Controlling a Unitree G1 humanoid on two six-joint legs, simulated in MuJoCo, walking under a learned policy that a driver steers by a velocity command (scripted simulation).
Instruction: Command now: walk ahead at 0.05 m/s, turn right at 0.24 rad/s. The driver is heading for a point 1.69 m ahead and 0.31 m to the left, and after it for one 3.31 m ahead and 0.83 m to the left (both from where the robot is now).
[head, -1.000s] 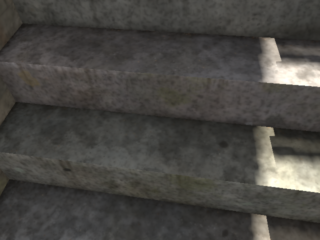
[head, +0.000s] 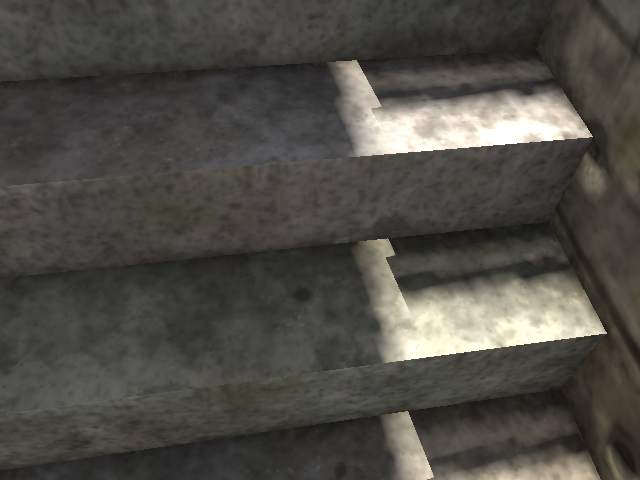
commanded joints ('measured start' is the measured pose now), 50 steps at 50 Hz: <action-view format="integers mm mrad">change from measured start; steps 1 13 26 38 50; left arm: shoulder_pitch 80 -64 -134 -32 -47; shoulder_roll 202 70 145 180 125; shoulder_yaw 64 -4 2 -4 -3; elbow -78 -38 -105 -151 -150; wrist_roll -35 -41 64 16 26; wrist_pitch -16 -40 -96 -76 -69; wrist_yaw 15 18 -21 2 -101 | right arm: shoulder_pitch -105 0 -37 -108 80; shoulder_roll -143 -186 -260 -156 -201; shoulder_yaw -29 -46 -117 -61 -40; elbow -148 -123 -199 -262 -131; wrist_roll -46 15 30 22 -24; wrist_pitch -32 -29 11 16 -41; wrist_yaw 17 50 33 51 67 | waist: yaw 15 -54 -57 22 -43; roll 261 250 -63 -58 248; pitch -127 -72 -63 -108 85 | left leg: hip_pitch -31 171 -419 -392 114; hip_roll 537 281 1 102 361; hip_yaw -523 -462 -256 -122 -355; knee -236 -140 778 536 -417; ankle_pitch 511 299 -254 -83 -262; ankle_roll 319 182 -87 -190 100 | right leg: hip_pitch -142 -9 146 326 -239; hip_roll -9 -108 -516 -405 -141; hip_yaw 48 -97 269 -14 -86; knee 829 25 -497 -440 150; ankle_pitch -360 -162 240 273 -22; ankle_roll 120 187 -234 -225 10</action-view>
